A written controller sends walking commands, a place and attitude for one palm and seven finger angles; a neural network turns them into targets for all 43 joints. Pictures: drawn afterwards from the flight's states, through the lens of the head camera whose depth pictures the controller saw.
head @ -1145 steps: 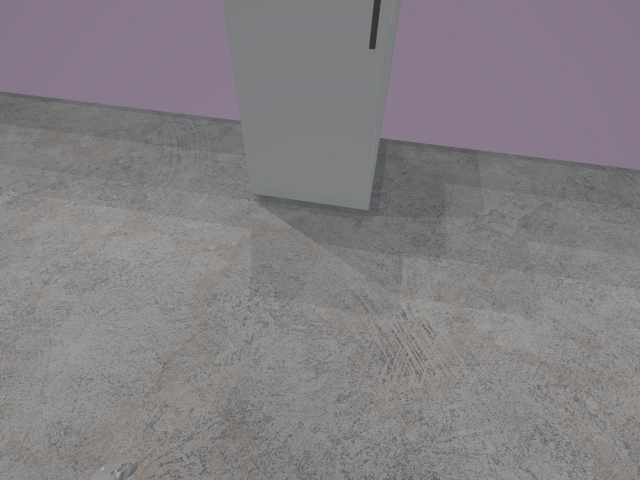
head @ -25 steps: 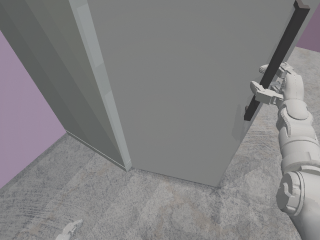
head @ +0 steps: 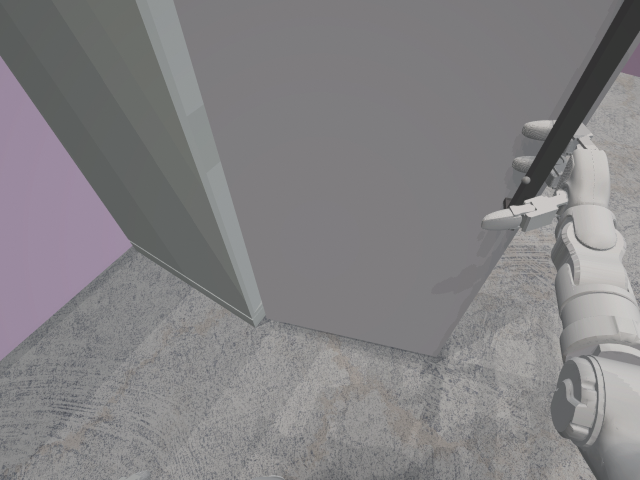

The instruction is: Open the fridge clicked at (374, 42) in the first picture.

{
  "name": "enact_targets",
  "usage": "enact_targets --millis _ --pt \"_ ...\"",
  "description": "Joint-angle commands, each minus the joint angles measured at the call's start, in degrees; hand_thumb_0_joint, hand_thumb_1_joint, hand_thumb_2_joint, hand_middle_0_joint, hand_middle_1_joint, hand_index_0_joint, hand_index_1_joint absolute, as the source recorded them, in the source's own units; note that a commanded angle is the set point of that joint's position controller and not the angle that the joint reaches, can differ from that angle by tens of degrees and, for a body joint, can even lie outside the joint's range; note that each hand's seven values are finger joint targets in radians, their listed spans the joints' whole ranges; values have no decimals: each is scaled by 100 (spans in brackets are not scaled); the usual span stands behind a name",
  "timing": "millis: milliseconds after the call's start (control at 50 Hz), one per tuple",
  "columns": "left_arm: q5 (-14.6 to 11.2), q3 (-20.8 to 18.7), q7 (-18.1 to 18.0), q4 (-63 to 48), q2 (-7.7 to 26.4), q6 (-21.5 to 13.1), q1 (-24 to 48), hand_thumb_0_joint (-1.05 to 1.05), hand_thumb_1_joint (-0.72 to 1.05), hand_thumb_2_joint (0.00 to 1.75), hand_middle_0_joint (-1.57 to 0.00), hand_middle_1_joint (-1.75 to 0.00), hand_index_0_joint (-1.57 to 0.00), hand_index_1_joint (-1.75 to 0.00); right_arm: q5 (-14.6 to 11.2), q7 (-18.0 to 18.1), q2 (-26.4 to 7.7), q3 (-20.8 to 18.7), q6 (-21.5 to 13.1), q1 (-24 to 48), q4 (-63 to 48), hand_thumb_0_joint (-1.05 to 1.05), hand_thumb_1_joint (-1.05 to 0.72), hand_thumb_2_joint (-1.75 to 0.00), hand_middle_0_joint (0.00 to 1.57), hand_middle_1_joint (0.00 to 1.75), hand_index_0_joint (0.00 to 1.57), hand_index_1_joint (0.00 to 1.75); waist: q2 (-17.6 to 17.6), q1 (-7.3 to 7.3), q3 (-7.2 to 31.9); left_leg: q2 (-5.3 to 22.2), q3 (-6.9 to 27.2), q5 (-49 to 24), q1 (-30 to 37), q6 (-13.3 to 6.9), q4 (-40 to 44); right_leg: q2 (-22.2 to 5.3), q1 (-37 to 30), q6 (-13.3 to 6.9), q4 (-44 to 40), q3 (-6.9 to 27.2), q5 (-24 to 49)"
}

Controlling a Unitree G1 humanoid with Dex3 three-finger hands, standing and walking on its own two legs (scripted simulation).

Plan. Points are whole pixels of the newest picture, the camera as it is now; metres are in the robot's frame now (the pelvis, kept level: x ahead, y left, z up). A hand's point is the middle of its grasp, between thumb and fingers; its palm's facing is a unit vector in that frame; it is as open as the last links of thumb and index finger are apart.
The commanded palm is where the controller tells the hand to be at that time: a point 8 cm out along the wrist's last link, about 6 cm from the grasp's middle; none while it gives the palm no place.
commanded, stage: slip the hand off the handle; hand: right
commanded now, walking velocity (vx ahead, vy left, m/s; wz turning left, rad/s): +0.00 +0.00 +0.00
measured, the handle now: (556, 128) +0.52 -0.21 +0.17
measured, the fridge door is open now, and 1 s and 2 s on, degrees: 71 70 70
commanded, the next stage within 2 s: draw the hand back to the body in 1.38 s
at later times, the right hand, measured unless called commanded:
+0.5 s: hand (602, 203) +0.45 -0.27 +0.12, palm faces +0.15 +0.98 -0.13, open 14.7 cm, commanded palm +0.42 -0.30 +0.14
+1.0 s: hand (595, 250) +0.38 -0.24 +0.12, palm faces +0.18 +0.97 -0.15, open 14.7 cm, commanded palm +0.35 -0.28 +0.14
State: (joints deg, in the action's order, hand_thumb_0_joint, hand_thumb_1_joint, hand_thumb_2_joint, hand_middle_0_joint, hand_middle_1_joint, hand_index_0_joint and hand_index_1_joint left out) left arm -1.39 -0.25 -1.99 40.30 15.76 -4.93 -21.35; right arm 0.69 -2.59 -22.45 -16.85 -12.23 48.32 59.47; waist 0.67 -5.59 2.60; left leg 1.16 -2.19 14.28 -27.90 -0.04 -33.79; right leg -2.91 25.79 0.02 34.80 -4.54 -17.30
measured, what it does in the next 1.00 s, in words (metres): stands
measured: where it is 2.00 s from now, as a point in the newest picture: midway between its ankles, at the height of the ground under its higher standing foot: outside the picture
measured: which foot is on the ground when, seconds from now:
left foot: down 0.00-1.00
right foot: down 0.00-1.00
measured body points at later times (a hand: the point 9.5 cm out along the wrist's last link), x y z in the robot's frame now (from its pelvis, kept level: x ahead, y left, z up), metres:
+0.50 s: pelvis +0.01 -0.02 +0.00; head +0.05 -0.04 +0.45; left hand +0.08 +0.25 -0.11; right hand +0.44 -0.32 +0.13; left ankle +0.02 +0.12 -0.73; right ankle +0.00 -0.12 -0.73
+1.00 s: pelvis +0.01 -0.01 +0.00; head +0.02 -0.01 +0.45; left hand +0.14 +0.23 -0.10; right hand +0.37 -0.29 +0.13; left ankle +0.02 +0.12 -0.73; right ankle +0.00 -0.12 -0.73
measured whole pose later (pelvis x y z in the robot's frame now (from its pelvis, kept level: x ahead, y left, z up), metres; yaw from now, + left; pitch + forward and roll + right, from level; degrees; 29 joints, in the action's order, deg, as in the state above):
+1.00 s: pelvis +0.01 -0.01 +0.00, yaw -1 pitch +4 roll +1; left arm -2.5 1.6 -2.5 35.8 14.0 -4.7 -17.6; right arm -4.5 -6.0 -19.2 -14.6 -5.2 22.5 28.9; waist -1.1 0.1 3.9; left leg 2.0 -3.3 16.2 -21.9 0.8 -33.8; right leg -2.1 21.1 -0.6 36.2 -3.2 -19.5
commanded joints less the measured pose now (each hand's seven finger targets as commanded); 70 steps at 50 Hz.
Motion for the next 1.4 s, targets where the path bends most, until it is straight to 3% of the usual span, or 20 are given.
enact_targets --millis 0,60,200,260,280,300,380,460,500,700,740,780,820,900,940,1000,1100,1240,1320,1380 --pt "-2 -322 -28 -508 865 -208 -355 0 90 90 -20 -30 -20 -30 -21 229 -1458 -151 -306 2894 -1201 0 55 -20 25 115 25 115 -98 3 1869 -114 166 -1242 987 -45 365 292 -603 -221 -309 181 1046" --pt "17 -296 -31 -581 896 -157 -379 0 90 90 -20 -30 -20 -30 22 256 -1781 -433 -298 2584 -1022 0 55 -20 25 115 25 115 161 112 1922 -104 164 -1304 1179 -39 302 306 -427 -219 -323 182 1059" --pt "1 -286 -62 -792 870 -52 -307 0 90 90 -20 -30 -20 -30 3 41 -2221 -765 -424 2168 -1494 0 55 -20 25 115 25 115 -85 310 2328 -113 176 -1944 1504 -72 138 286 -594 -219 -246 145 1656" --pt "-24 -301 -54 -811 856 -64 -281 0 90 90 -20 -30 -20 -30 -68 -201 -1839 -436 -466 2052 -1771 0 55 -20 25 115 25 115 -431 242 2220 -158 110 -1908 1211 -111 139 235 -914 -180 -223 203 1895" --pt "-31 -320 -63 -839 855 -67 -299 0 90 90 -20 -30 -20 -30 -147 -297 -1676 -317 -477 2016 -1878 0 55 -20 25 115 25 115 -304 176 2256 -179 90 -1974 1187 -113 142 213 -1038 -206 -172 225 2078" --pt "-48 -338 -69 -791 890 -59 -313 0 90 90 -20 -30 -20 -30 -198 -389 -1782 -396 -468 2003 -1944 0 55 -20 25 115 25 115 -361 183 2280 -187 94 -1893 1109 -105 170 194 -1117 -190 -176 245 2035" --pt "-111 -303 -146 -729 876 -111 -269 0 90 90 -20 -30 -20 -30 -459 -714 -1197 131 -325 2279 -1968 0 55 -20 25 115 25 115 -555 -25 1778 -210 -14 -1409 634 -131 270 161 -1259 -159 -201 399 1830" --pt "-77 -281 -169 -631 916 -123 -285 0 90 90 -20 -30 -20 -30 -448 -719 -1432 -68 -255 2299 -1849 0 55 -20 25 115 25 115 -453 36 1743 -204 -66 -1156 462 -140 234 163 -1265 -99 -218 557 1652" --pt "-48 -276 -156 -633 922 -138 -293 0 90 90 -20 -30 -20 -30 -413 -666 -1626 -206 -321 2343 -2051 0 55 -20 25 115 25 115 -663 105 2030 -192 -64 -1236 479 -150 157 159 -1411 -67 -164 595 1906" --pt "-79 -290 30 -1032 844 -156 -2 0 90 90 -20 -30 -20 -30 -575 -600 -1172 -138 -98 633 -3122 0 55 -20 25 115 25 115 -669 528 2241 -204 -120 -1673 806 -139 0 48 -1579 73 -84 616 3183" --pt "-83 -305 55 -1084 811 -161 100 0 90 90 -20 -30 -20 -30 -623 -521 -996 -107 28 354 -3433 0 55 -20 25 115 25 115 -473 531 2022 -210 -133 -1662 863 -118 49 56 -1465 26 -134 563 2953" --pt "-80 -279 20 -1143 832 -164 188 0 90 90 -20 -30 -20 -30 -653 -409 -1268 -357 110 23 -3733 0 55 -20 25 115 25 115 -178 598 1869 -213 -131 -1656 1168 -130 95 87 -1182 -36 -223 513 2639" --pt "-96 -232 7 -1197 752 -186 356 0 90 90 -20 -30 -20 -30 -620 -343 -1035 -178 206 -40 -4030 0 55 -20 25 115 25 115 -171 563 1713 -199 -112 -1594 1206 -117 133 125 -1080 -73 -311 453 2219" --pt "-105 -189 -92 -1219 718 -244 571 0 90 90 -20 -30 -20 -30 -557 -251 -1166 -176 256 53 -4566 0 55 -20 25 115 25 115 -362 506 1586 -195 -64 -1148 1185 -126 261 176 -1075 -121 -425 426 1435" --pt "-114 -155 -132 -1211 662 -315 676 0 90 90 -20 -30 -20 -30 -575 -281 -856 104 274 0 -4720 0 55 -20 25 115 25 115 -572 484 1516 -189 -65 -1014 1109 -141 305 199 -1182 -112 -443 437 1281" --pt "-136 -116 -215 -1171 687 -373 752 0 90 90 -20 -30 -20 -30 -699 -394 -875 114 354 -201 -4646 0 55 -20 25 115 25 115 -280 448 1440 -171 -48 -830 1180 -118 407 220 -1105 -141 -482 434 949" --pt "-179 -67 -278 -1185 658 -473 946 0 90 90 -20 -30 -20 -30 -843 -554 -657 276 585 -628 -4580 0 55 -20 25 115 25 115 -239 513 1179 -114 -18 -716 1185 -96 526 277 -1020 -160 -515 393 735" --pt "-146 -53 -266 -1336 620 -545 1127 0 90 90 -20 -30 -20 -30 -871 -470 -885 -76 625 -1408 -5177 0 55 -20 25 115 25 115 -24 747 1360 -76 29 -1024 1589 -64 489 320 -990 -175 -514 308 970" --pt "-127 -22 -285 -1313 590 -587 1216 0 90 90 -20 -30 -20 -30 -850 -435 -1060 -205 542 -1417 -5478 0 55 -20 25 115 25 115 -105 717 1236 -68 104 -1055 1636 -38 513 329 -946 -183 -503 257 962" --pt "-132 -7 -356 -1226 595 -608 1231 0 90 90 -20 -30 -20 -30 -851 -462 -1058 -101 573 -1012 -5440 0 55 -20 25 115 25 115 -108 555 1022 -73 146 -738 1443 -10 620 320 -936 -194 -499 271 736"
